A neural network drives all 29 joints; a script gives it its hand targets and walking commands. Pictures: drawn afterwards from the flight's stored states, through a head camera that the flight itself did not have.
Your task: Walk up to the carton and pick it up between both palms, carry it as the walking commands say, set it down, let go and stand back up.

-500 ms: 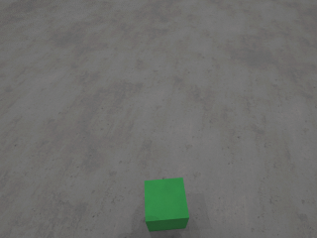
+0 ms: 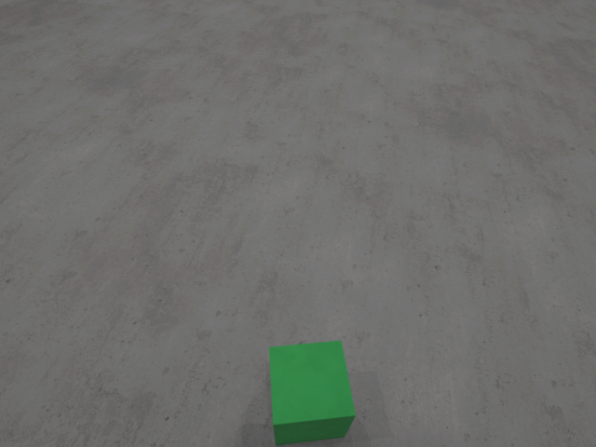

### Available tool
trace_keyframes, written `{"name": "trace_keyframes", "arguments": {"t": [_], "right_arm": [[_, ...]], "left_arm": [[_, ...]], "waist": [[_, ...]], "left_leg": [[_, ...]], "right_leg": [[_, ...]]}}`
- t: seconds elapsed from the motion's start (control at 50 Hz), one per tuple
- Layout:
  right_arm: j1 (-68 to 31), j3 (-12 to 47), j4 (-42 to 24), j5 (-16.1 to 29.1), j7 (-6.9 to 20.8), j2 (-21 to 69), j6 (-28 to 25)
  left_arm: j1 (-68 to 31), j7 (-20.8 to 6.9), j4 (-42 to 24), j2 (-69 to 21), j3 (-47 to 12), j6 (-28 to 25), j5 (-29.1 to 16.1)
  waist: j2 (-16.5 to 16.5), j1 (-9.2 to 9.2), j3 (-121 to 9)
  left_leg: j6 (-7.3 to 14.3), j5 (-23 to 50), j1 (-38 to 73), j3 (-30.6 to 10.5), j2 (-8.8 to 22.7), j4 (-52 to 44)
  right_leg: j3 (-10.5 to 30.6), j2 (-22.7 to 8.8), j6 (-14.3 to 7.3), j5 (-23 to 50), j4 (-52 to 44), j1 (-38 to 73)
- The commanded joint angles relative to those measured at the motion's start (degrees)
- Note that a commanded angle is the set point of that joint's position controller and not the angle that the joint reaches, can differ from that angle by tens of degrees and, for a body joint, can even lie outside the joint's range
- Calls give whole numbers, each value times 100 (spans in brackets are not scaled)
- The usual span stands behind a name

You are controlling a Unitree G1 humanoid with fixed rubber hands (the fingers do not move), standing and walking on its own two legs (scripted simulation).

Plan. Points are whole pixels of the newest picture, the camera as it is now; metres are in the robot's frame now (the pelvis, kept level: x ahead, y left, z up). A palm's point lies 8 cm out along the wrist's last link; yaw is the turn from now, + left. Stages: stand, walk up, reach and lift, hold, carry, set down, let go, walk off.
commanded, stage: walk up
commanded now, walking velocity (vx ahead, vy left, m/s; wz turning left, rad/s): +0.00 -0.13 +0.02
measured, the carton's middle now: (307, 393) +0.39 -0.04 -0.65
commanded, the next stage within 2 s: none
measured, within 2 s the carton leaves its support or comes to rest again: neither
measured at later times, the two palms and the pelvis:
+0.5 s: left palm out of the picture +0.03 +0.20 -0.14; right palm out of the picture -0.01 -0.30 -0.14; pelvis +0.00 -0.06 +0.00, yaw +0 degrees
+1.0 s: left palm out of the picture +0.01 +0.13 -0.14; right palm out of the picture -0.01 -0.31 -0.14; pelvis -0.01 -0.09 +0.00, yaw +1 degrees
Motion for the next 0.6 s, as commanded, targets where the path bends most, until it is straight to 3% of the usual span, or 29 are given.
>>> {"name": "trace_keyframes", "arguments": {"t": [0.0, 0.02, 0.04, 0.06, 0.08, 0.1, 0.12, 0.14, 0.16, 0.24, 0.32, 0.34, 0.36, 0.38, 0.4, 0.42, 0.44, 0.46, 0.48, 0.5, 0.54, 0.56, 0.58], "right_arm": [[518, -321, -78, -92, -125, -1206, 18], [436, -327, -119, -119, -131, -1161, 22], [247, -300, -162, -121, -113, -1040, 22], [25, -244, -184, -94, -69, -837, 26], [55, -165, -122, -19, -13, -544, 45], [296, -102, -78, 14, 25, -267, 68], [398, -30, -13, 13, 23, -170, 106], [614, -17, 83, 36, 42, -226, 124], [673, -4, 167, 53, 56, -262, 104], [643, -27, 305, 68, 75, -450, 11], [729, -6, 387, 45, 28, -392, -11], [672, -34, 374, 52, 10, -397, -6], [1033, -206, 234, -50, -143, -1030, 14], [1236, -262, 291, -79, -221, -1069, 4], [1386, -333, 270, -154, -271, -1174, 11], [1383, -389, 205, -213, -304, -1245, 16], [1176, -379, 78, -238, -299, -1199, 1], [818, -365, -31, -197, -295, -1134, -4], [446, -351, -126, -162, -273, -1074, 13], [261, -347, -166, -141, -246, -1091, 29], [350, -269, -62, -45, -94, -787, 91], [774, -151, -34, -22, -31, -450, 79], [1140, -66, -87, -19, -22, -195, 82]], "left_arm": [[328, -19, -185, 467, 178, 65, 36], [330, -27, -235, 400, 171, 72, 31], [401, -25, -247, 309, 133, 55, 27], [541, -8, -222, 171, 64, -3, 18], [667, 12, -212, 158, 17, -111, 33], [617, 17, -221, 517, 71, -180, 72], [503, 9, -187, 730, 87, -182, 29], [314, 12, -199, 677, 67, -174, -2], [180, 21, -217, 585, 39, -174, -30], [275, 41, -136, 550, 33, -213, -58], [319, 55, -35, 480, 33, -224, -66], [356, 87, 4, 540, 20, -184, -39], [98, 0, -79, 994, 305, 20, -6], [109, -2, -170, 790, 290, 72, -23], [205, -3, -248, 570, 266, 108, -10], [115, -15, -339, 458, 273, 153, 2], [77, -17, -437, 424, 247, 189, 17], [117, -33, -506, 391, 225, 203, 17], [205, -67, -555, 345, 195, 190, 11], [277, -105, -603, 332, 176, 169, 9], [775, -55, -369, 239, 123, -3, -8], [888, -19, -309, 514, 162, -114, 47], [698, -18, -460, 1141, 235, -192, 100]], "waist": [[675, -134, 124], [907, -118, 101], [998, -19, 48], [1018, 134, 7], [868, 222, -8], [120, 142, 33], [-531, 78, 56], [-559, -65, 128], [-512, -90, 137], [-459, 24, 132], [-344, 27, 165], [-310, 20, 209], [-936, -137, 314], [-206, -174, 125], [567, -253, -83], [1226, -378, -83], [1492, -412, -66], [1288, -263, 23], [1275, -90, 105], [1377, 24, 149], [1239, 262, 61], [253, 156, -46], [-1040, 44, -58]], "left_leg": [[659, 809, 97, -1694, 1748, -804], [792, 879, -154, -1749, 1880, -852], [770, 932, -413, -1545, 1790, -822], [519, 848, -654, -1094, 1390, -688], [220, 436, -706, -646, 785, -432], [1, -13, -814, -223, 170, -31], [-88, -358, -514, -96, 69, 136], [-79, -308, -283, -120, 92, 118], [-55, -28, -98, -143, 115, -37], [-20, 604, 219, -287, 286, -313], [-57, 729, 257, -310, 362, -424], [-199, 724, 208, -236, 463, -385], [-79, 1295, 333, -515, 951, -172], [168, 2153, 514, -925, 1329, -123], [497, 2358, 564, -1452, 1793, -318], [953, 2591, 291, -2009, 2309, -615], [1251, 2513, -98, -2212, 2600, -847], [1150, 2023, -396, -1888, 2434, -866], [890, 1536, -618, -1442, 2072, -829], [651, 1252, -722, -1109, 1737, -770], [126, 796, -808, -529, 919, -187], [1, 53, -944, -273, 487, 458], [-174, -1273, -1204, -54, 22, 979]], "right_leg": [[28, -152, 84, -341, 690, -826], [127, -145, 81, -598, 1044, -804], [175, -168, 69, -615, 1040, -572], [165, -232, 35, -326, 431, -113], [281, -430, -29, 188, -396, 246], [1038, -1014, -149, 416, -947, 341], [1592, -1326, -394, 469, -1242, -50], [1565, -1306, -447, 514, -1274, -163], [1343, -1183, -416, 548, -1242, -177], [818, -868, -218, 638, -1093, 3], [707, -795, -234, 890, -982, 143], [682, -769, -274, 1063, -927, 110], [-55, -399, -140, 1215, -186, -339], [-124, -279, -64, 1076, 308, -637], [-226, -86, 21, 289, 976, -969], [-80, 65, 78, -900, 2014, -1251], [328, -27, 96, -1537, 2955, -1349], [582, -229, 101, -1494, 3018, -1206], [582, -303, 100, -1319, 2528, -990], [438, -278, 107, -1147, 1820, -749], [56, -122, 133, 148, -154, 260], [443, -585, 135, 523, -744, 557], [1941, -1814, -122, 1232, -1190, 236]]}}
